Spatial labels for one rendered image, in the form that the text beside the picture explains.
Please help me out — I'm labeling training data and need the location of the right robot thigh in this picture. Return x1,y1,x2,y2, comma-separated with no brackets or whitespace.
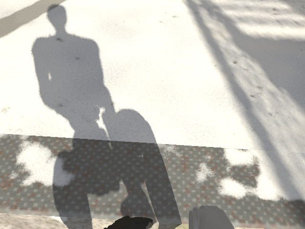
189,206,235,229

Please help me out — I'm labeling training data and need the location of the left robot hand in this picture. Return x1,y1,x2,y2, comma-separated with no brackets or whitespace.
104,216,153,229

